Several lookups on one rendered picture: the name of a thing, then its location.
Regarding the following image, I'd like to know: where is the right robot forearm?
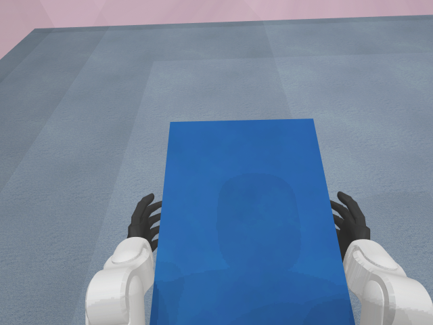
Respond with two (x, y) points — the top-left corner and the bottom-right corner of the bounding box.
(343, 239), (433, 325)

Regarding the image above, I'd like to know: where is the carton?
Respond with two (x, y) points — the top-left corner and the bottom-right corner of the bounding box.
(150, 118), (355, 325)

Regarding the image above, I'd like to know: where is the robot right hand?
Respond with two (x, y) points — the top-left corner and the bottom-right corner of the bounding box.
(330, 192), (370, 262)

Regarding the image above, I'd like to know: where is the left robot forearm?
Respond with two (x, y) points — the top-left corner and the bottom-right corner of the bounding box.
(85, 237), (155, 325)

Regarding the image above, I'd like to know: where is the robot left hand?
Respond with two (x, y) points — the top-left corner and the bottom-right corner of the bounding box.
(127, 193), (162, 252)

